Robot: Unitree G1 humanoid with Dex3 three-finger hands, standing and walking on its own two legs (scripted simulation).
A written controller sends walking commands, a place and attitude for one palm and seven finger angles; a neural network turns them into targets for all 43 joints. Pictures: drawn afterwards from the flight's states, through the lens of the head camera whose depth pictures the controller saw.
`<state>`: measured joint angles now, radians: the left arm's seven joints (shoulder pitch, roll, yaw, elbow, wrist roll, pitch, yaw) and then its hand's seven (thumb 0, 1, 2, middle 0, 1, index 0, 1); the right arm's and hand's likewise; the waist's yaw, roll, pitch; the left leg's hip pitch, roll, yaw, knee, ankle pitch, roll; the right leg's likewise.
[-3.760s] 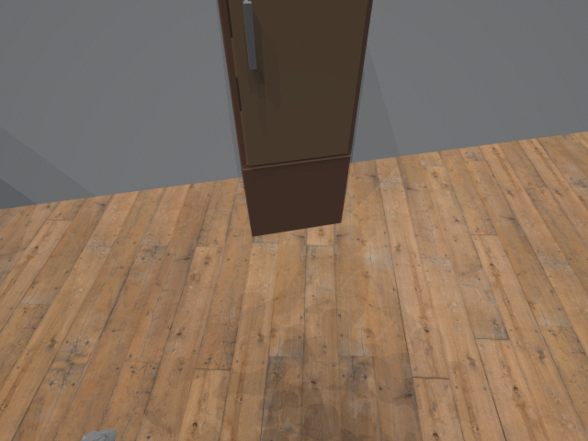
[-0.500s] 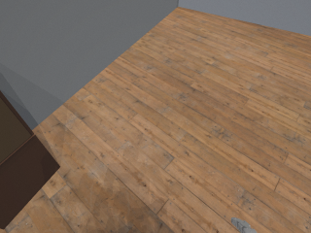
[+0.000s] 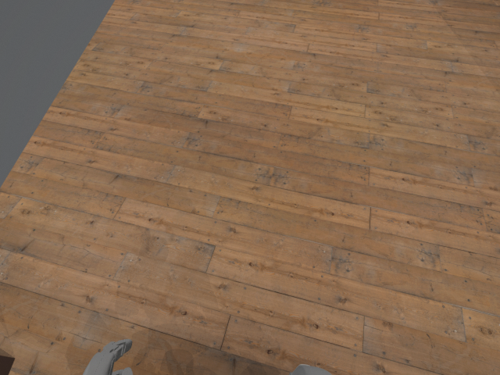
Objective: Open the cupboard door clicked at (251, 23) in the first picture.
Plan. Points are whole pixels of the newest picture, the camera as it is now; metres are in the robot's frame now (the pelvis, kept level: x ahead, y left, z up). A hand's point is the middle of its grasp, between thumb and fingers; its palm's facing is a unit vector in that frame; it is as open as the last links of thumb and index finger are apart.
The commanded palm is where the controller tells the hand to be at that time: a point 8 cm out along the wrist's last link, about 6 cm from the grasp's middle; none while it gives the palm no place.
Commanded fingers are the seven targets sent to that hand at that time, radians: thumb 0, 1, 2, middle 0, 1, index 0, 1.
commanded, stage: turn to face it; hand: left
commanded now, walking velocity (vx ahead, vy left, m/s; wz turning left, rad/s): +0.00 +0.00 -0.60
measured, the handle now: out of the picture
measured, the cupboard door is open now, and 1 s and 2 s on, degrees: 0 0 0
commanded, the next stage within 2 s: none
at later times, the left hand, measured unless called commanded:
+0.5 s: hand out of the picture +0.13 +0.20 -0.16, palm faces +0.05 -0.99 -0.16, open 7.4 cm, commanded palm none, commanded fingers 0.00 0.90 0.90 -0.20 -0.30 -0.20 -0.30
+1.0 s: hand out of the picture +0.03 +0.18 -0.13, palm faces +0.36 -0.90 -0.27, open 7.4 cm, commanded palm none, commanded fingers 0.00 0.90 0.90 -0.20 -0.30 -0.20 -0.30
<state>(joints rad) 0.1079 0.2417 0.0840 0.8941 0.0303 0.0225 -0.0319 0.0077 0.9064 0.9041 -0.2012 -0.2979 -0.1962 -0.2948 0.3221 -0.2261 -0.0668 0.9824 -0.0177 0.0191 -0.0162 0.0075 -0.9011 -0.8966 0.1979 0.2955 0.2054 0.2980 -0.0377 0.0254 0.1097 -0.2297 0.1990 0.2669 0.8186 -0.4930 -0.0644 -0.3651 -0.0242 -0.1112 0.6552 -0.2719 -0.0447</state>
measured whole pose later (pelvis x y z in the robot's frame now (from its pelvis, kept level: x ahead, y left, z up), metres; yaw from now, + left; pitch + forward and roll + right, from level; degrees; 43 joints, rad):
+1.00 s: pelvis +0.03 -0.03 +0.02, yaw +21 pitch +0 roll +2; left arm 0.23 0.19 0.04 0.91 0.03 0.01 0.02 0.01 0.90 0.90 -0.21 -0.30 -0.20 -0.30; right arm 0.14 -0.29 -0.09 0.93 -0.02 0.08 0.02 0.01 -0.91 -0.90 0.19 0.29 0.20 0.30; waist 0.00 0.00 0.07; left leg -0.47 0.03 0.04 1.00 -0.42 -0.07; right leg -0.19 -0.12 -0.18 0.53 -0.33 0.00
